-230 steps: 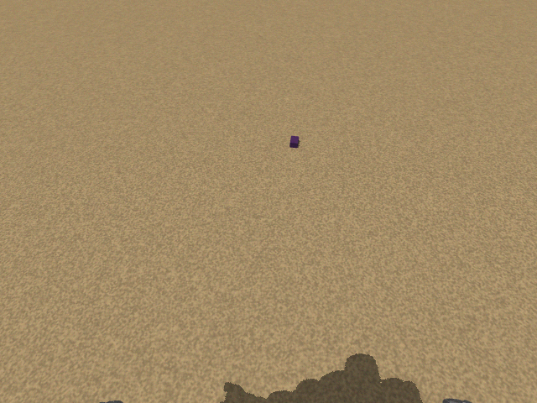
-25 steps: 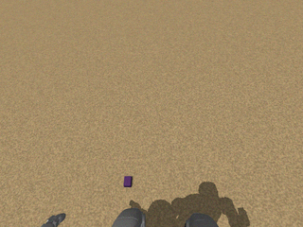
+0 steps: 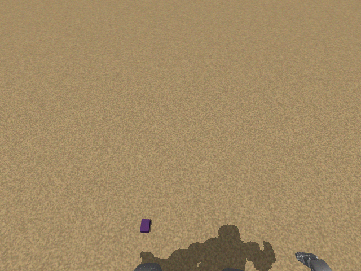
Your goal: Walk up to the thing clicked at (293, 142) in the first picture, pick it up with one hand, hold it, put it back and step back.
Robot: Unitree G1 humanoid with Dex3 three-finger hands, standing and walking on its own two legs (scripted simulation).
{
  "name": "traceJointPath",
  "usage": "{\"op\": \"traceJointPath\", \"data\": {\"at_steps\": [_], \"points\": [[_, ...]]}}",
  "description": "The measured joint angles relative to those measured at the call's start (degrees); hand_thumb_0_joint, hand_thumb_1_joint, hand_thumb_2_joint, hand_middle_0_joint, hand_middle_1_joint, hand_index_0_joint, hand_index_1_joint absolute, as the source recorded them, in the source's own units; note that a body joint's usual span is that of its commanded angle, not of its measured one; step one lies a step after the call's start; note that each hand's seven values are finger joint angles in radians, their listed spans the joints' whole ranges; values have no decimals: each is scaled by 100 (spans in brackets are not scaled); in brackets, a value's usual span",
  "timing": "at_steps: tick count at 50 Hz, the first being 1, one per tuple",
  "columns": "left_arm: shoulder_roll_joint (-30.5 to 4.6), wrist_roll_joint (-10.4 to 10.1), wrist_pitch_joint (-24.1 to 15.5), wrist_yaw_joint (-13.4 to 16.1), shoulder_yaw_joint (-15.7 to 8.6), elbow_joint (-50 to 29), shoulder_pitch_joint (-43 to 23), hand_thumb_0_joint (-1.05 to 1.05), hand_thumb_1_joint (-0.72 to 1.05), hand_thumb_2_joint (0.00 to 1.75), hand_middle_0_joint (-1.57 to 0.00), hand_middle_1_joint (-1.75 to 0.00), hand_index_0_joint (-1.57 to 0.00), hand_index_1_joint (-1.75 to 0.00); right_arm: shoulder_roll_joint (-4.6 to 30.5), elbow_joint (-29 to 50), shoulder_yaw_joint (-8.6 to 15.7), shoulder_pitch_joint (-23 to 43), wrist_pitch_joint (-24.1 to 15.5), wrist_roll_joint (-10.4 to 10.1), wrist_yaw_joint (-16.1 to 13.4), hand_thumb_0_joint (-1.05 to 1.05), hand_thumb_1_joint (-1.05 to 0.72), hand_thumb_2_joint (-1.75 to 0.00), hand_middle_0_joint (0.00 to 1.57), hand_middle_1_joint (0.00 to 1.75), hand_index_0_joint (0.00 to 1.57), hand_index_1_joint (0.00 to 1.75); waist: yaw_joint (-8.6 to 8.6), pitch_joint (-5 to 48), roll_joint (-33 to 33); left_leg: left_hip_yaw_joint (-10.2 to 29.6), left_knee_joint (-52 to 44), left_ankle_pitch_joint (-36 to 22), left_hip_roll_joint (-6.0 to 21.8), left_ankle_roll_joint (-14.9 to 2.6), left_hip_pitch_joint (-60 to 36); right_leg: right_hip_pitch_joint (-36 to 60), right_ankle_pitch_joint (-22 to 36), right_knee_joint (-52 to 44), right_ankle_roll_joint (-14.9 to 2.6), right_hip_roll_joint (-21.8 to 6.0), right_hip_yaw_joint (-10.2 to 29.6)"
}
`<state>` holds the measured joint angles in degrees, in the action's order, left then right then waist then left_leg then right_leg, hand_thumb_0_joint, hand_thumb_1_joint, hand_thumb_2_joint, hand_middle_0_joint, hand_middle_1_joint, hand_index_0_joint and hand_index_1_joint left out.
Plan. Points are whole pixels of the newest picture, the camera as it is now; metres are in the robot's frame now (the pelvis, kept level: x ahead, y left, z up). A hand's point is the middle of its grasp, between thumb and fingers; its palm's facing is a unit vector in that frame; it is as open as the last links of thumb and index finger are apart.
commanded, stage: walk up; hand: left
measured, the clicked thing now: (145, 226) +0.39 +0.22 -0.75
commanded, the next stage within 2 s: stand in 1.00 s
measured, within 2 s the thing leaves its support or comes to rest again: neither
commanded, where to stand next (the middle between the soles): +0.06 +0.00 m, yaw +0 degrees
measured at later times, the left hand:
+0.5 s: hand out of the picture +0.10 +0.26 -0.14, palm faces -0.02 -0.94 -0.35, open 7.4 cm
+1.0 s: hand out of the picture +0.10 +0.25 -0.14, palm faces +0.00 -0.94 -0.35, open 7.4 cm
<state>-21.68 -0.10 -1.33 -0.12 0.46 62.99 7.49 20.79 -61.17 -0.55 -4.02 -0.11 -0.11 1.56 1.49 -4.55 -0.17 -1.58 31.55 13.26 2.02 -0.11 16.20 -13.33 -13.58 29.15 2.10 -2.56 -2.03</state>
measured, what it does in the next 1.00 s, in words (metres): stands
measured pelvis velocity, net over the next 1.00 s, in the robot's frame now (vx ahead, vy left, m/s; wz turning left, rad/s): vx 0.02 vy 0.00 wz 0.00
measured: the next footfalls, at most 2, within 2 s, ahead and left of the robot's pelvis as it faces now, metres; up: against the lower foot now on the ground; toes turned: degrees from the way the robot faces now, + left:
none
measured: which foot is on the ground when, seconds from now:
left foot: down 0.00-1.00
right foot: down 0.00-1.00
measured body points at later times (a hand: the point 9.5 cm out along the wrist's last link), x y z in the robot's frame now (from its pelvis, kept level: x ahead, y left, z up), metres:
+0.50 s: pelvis +0.01 +0.00 +0.01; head +0.02 +0.00 +0.46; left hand +0.10 +0.31 -0.12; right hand +0.10 -0.30 -0.12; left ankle +0.04 +0.12 -0.73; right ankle +0.02 -0.15 -0.73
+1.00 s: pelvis +0.02 +0.00 +0.01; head +0.03 +0.00 +0.46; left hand +0.10 +0.30 -0.11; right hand +0.10 -0.30 -0.12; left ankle +0.04 +0.12 -0.73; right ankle +0.02 -0.15 -0.73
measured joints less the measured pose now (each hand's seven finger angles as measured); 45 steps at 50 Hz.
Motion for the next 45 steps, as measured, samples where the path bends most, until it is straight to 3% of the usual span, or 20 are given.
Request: {"op": "traceJointPath", "data": {"at_steps": [10, 19, 30, 45], "points": [[39, 7, -4, 14, -5, 299, -254, 0, 90, 89, -20, -30, -21, -30, -52, -292, 43, 343, 27, -31, -8, 0, -90, -89, 20, 30, 20, 30, 13, 35, -78, -42, -712, -309, -71, -4, -455, 414, 271, -636, 30, -51, 12], [118, 50, 10, -4, -32, 355, -389, 0, 90, 89, -20, -30, -21, -30, -47, -492, 78, 266, 44, 5, -3, 0, -90, -89, 20, 30, 20, 30, -53, 129, -50, -76, -1099, -488, -108, -8, -662, 585, 430, -966, 49, -76, 31], [158, 84, 35, -11, -82, 378, -337, 0, 90, 89, -20, -30, -21, -30, -48, -606, 107, -35, 51, 37, -11, 0, -90, -89, 20, 30, 20, 30, -164, 126, -10, -68, -1210, -523, -103, 5, -691, 612, 457, -1069, 37, -67, 20], [183, 77, 65, 2, -122, 349, -339, 0, 90, 89, -20, -30, -21, -30, -79, -557, 112, -82, 52, 36, -29, 0, -90, -89, 20, 30, 20, 30, -170, 155, -48, -35, -1179, -465, -85, 26, -718, 667, 406, -1074, 21, -49, -13]]}}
